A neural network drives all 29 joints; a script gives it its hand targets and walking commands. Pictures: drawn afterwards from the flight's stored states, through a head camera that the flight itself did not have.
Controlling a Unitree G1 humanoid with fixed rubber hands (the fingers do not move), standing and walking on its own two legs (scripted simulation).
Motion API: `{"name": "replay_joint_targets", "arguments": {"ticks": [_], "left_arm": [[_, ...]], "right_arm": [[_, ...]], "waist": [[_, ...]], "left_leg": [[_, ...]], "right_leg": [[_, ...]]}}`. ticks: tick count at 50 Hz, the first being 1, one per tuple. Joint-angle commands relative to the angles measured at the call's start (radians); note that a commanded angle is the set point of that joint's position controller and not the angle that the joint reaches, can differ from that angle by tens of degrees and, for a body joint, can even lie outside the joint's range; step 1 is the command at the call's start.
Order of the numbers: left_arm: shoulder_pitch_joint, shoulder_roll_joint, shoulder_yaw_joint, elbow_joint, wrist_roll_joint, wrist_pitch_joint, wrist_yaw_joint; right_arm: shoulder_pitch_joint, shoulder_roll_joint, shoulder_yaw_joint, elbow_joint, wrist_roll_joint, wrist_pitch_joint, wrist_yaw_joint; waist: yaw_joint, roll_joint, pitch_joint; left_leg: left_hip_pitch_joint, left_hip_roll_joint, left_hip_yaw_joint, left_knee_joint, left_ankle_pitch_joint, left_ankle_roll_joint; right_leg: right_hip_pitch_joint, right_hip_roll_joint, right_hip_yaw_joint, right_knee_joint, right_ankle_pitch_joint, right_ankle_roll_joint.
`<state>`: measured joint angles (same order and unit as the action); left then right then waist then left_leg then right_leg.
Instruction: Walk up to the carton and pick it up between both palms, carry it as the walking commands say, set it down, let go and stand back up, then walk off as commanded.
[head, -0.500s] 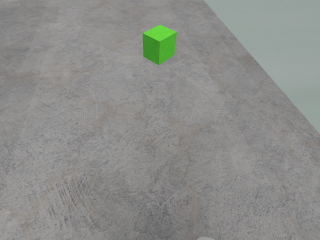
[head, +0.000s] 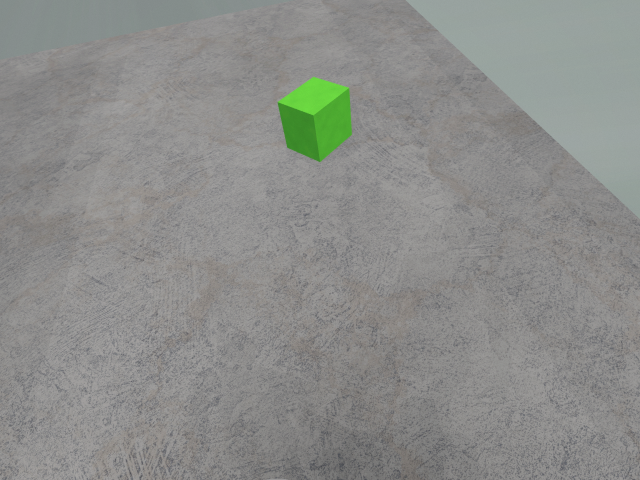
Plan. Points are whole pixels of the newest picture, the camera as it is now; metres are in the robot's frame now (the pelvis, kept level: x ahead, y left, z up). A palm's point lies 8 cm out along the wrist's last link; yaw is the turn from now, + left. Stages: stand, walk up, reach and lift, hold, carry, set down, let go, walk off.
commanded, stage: walk up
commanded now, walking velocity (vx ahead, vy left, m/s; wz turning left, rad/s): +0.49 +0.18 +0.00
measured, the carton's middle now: (316, 119) +1.82 +0.15 -0.64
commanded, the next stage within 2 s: none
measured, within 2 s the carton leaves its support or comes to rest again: neither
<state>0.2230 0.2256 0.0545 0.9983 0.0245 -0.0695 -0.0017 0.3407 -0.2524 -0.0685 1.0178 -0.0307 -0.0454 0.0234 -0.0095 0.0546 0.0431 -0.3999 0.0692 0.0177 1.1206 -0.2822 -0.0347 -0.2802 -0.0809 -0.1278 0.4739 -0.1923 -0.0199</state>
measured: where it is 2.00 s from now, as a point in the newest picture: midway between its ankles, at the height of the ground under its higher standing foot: (328, 285)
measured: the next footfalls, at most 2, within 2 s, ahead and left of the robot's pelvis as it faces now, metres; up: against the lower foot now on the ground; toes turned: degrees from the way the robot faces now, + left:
left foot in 0.40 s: +0.31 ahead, +0.21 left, +0.00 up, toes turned +7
right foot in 0.90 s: +0.54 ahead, -0.07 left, +0.00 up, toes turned -9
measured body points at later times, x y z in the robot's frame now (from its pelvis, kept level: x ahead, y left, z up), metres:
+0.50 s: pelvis +0.21 +0.09 -0.01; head +0.25 +0.11 +0.44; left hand +0.19 +0.35 -0.16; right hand +0.34 -0.15 -0.14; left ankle +0.27 +0.20 -0.74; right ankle +0.11 -0.07 -0.66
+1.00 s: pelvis +0.45 +0.03 -0.01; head +0.48 +0.00 +0.44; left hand +0.57 +0.28 -0.13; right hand +0.40 -0.21 -0.17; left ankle +0.33 +0.19 -0.66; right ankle +0.50 -0.06 -0.74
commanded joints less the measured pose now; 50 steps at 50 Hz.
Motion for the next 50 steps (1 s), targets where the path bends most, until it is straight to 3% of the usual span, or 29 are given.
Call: {"name": "replay_joint_targets", "arguments": {"ticks": [1,3,7,12,15,17,19,20,21,22,23,24,25,26,28,31,35,38,40,42,43,44,45,46,47,48,49,50], "left_arm": [[0.104,0.1,0.013,-0.001,-0.01,-0.025,0.004],[0.15,0.115,0.016,0.007,-0.009,-0.031,0.005],[0.226,0.128,0.029,0.001,-0.002,-0.023,0.012],[0.287,0.148,0.038,0.002,0.001,-0.015,0.018],[0.306,0.173,0.048,0.013,0.0,-0.013,0.021],[0.268,0.145,0.028,0.023,-0.012,-0.003,0.011],[0.284,0.127,0.01,0.024,-0.021,0.0,0.005],[0.278,0.087,-0.003,-0.011,-0.016,-0.001,0.002],[0.257,0.031,-0.015,-0.068,-0.015,-0.012,0.0],[0.186,0.084,0.005,-0.069,-0.001,-0.006,-0.004],[0.139,0.084,0.007,-0.063,0.002,-0.007,-0.01],[0.155,0.061,0.007,-0.036,-0.001,-0.004,-0.013],[0.175,0.046,0.009,-0.007,0.0,0.008,-0.016],[0.189,0.043,0.011,0.001,0.004,0.021,-0.02],[0.152,0.029,0.008,-0.006,0.009,0.045,-0.029],[0.027,0.022,0.002,-0.036,0.01,0.065,-0.043],[-0.146,0.015,-0.012,-0.089,-0.001,0.066,-0.058],[-0.233,0.025,-0.008,-0.127,-0.007,0.048,-0.058],[-0.251,0.03,-0.003,-0.131,-0.007,0.04,-0.048],[-0.233,0.043,-0.002,-0.127,-0.001,0.026,-0.039],[-0.168,0.058,0.002,-0.105,0.003,0.016,-0.032],[-0.044,0.087,0.012,-0.053,0.009,0.004,-0.02],[0.135,0.154,0.036,0.009,0.021,-0.01,-0.007],[0.27,0.282,0.074,0.032,0.03,-0.008,0.001],[0.315,0.329,0.069,0.048,0.013,0.008,0.005],[0.218,0.273,0.053,0.031,0.014,0.011,0.009],[0.111,0.192,0.039,0.013,0.008,0.003,0.007],[0.048,0.127,0.032,0.003,0.002,-0.005,0.006]], "right_arm": [[0.085,-0.011,-0.011,-0.04,-0.006,0.023,0.019],[0.026,-0.014,-0.011,-0.068,-0.004,0.037,0.027],[-0.14,-0.005,0.004,-0.13,0.004,0.049,0.047],[-0.317,0.014,0.025,-0.184,0.008,0.041,0.067],[-0.364,0.003,0.025,-0.195,0.007,0.031,0.065],[-0.302,0.003,0.024,-0.179,-0.005,0.007,0.047],[-0.071,-0.078,-0.004,-0.083,-0.021,-0.017,0.021],[0.102,-0.163,-0.027,-0.037,-0.036,-0.032,0.002],[0.159,-0.299,-0.051,-0.039,-0.021,-0.029,-0.012],[0.132,-0.284,-0.043,-0.035,0.0,-0.022,-0.011],[0.053,-0.205,-0.024,-0.046,0.0,-0.023,-0.009],[-0.022,-0.127,-0.008,-0.063,0.001,-0.032,-0.004],[-0.052,-0.094,-0.005,-0.077,0.002,-0.044,-0.005],[-0.053,-0.083,-0.004,-0.071,0.006,-0.054,-0.008],[-0.021,-0.078,-0.002,-0.057,0.011,-0.066,-0.011],[0.027,-0.066,-0.001,-0.044,0.011,-0.066,-0.014],[0.087,-0.073,-0.007,-0.029,0.005,-0.059,-0.02],[0.117,-0.072,-0.006,0.003,0.003,-0.053,-0.023],[0.147,-0.083,-0.009,0.019,0.003,-0.049,-0.027],[0.156,-0.099,-0.016,0.036,0.004,-0.041,-0.033],[0.152,-0.1,-0.016,0.044,0.004,-0.036,-0.033],[0.151,-0.087,-0.01,0.048,0.005,-0.033,-0.029],[0.146,-0.059,0.003,0.03,0.0,-0.037,-0.027],[0.183,0.012,0.026,-0.024,0.021,-0.04,-0.025],[0.157,-0.065,0.004,-0.012,0.008,-0.023,-0.029],[0.148,-0.062,-0.001,-0.003,0.009,-0.02,-0.023],[0.136,-0.033,-0.004,0.01,0.006,-0.018,-0.016],[0.115,-0.01,-0.005,0.004,0.001,-0.013,-0.01]], "waist": [[0.001,-0.216,-0.007],[0.006,-0.216,0.007],[0.053,-0.221,0.072],[0.093,-0.229,0.116],[0.096,-0.246,0.101],[0.058,-0.322,0.03],[-0.035,-0.075,-0.105],[-0.093,0.145,-0.236],[-0.13,0.386,-0.281],[-0.113,0.26,-0.218],[-0.075,0.158,-0.131],[-0.021,0.041,-0.06],[0.008,-0.028,-0.04],[0.027,-0.012,-0.038],[0.029,0.068,-0.037],[0.009,0.094,0.02],[-0.03,0.098,0.088],[-0.045,0.186,0.083],[-0.053,0.123,0.081],[-0.038,0.081,0.058],[-0.001,0.044,0.016],[0.05,-0.019,-0.061],[0.121,-0.103,-0.176],[0.159,-0.397,-0.294],[0.136,-0.235,-0.274],[0.092,-0.198,-0.176],[0.051,-0.162,-0.078],[0.024,-0.175,-0.028]], "left_leg": [[-0.147,0.051,-0.038,0.038,0.126,-0.005],[-0.181,0.046,-0.023,0.001,0.159,-0.007],[-0.246,0.045,0.005,-0.175,0.211,-0.023],[-0.168,0.035,0.047,-0.455,0.247,-0.024],[-0.124,0.033,0.05,-0.547,0.182,-0.016],[0.05,0.017,0.084,-0.61,0.107,0.006],[0.378,0.0,0.106,-0.656,0.111,0.037],[0.578,0.169,-0.113,-0.69,-0.055,0.079],[0.663,0.421,-0.542,-0.879,-0.174,0.173],[0.571,0.402,-0.557,-0.948,-0.272,0.217],[0.486,0.35,-0.457,-0.941,-0.234,0.208],[0.396,0.308,-0.355,-0.925,-0.092,0.177],[0.33,0.294,-0.294,-0.911,0.07,0.152],[0.3,0.274,-0.237,-0.904,0.211,0.134],[0.274,0.247,-0.149,-0.904,0.301,0.126],[0.246,0.243,-0.101,-0.949,0.243,0.141],[0.272,0.221,-0.046,-1.011,0.175,0.143],[0.239,0.15,0.06,-1.023,0.148,0.138],[0.282,0.186,0.023,-0.996,0.191,0.153],[0.342,0.216,-0.001,-0.925,0.261,0.157],[0.333,0.196,0.02,-0.821,0.313,0.143],[0.291,0.14,0.058,-0.642,0.372,0.119],[0.131,0.104,0.062,-0.384,0.292,0.084],[-0.148,-0.02,0.088,-0.088,-0.218,0.038],[-0.225,-0.015,-0.059,0.077,-0.235,0.031],[-0.231,0.01,-0.091,0.129,-0.17,0.025],[-0.213,0.042,-0.086,0.111,-0.072,0.015],[-0.188,0.066,-0.073,0.076,0.003,0.006]], "right_leg": [[0.119,-0.231,0.229,-0.256,0.174,-0.03],[0.126,-0.234,0.2,-0.254,0.217,-0.033],[0.152,-0.243,0.179,-0.313,0.116,-0.044],[0.17,-0.246,0.124,-0.356,0.098,-0.05],[0.225,-0.263,0.109,-0.328,0.162,-0.053],[0.187,-0.182,0.02,-0.257,0.073,-0.055],[0.065,-0.112,-0.001,0.059,0.112,-0.04],[-0.09,-0.084,0.009,0.387,-0.132,-0.013],[-0.345,0.013,0.045,0.658,-0.413,0.005],[-0.422,-0.01,0.127,0.797,-0.322,0.004],[-0.447,-0.046,0.147,0.826,-0.233,-0.001],[-0.425,-0.067,0.149,0.789,-0.156,-0.003],[-0.376,-0.087,0.162,0.746,-0.111,0.004],[-0.341,-0.092,0.161,0.721,-0.082,0.018],[-0.315,-0.079,0.139,0.677,-0.031,0.037],[-0.346,-0.074,0.115,0.59,0.059,0.06],[-0.351,-0.059,0.085,0.324,0.144,0.067],[-0.203,-0.023,0.025,0.175,0.121,0.064],[-0.192,-0.017,0.006,0.154,0.074,0.057],[-0.176,-0.011,0.008,0.108,0.004,0.038],[-0.076,0.0,-0.005,0.042,0.008,0.024],[0.096,0.013,-0.022,-0.019,0.024,0.001],[0.344,-0.078,0.101,-0.021,-0.025,-0.035],[0.562,-0.443,0.597,-0.181,-0.114,-0.103],[0.501,-0.479,0.753,-0.249,-0.106,-0.104],[0.395,-0.424,0.653,-0.246,-0.081,-0.098],[0.273,-0.35,0.504,-0.246,-0.026,-0.086],[0.187,-0.29,0.386,-0.252,0.015,-0.071]]}}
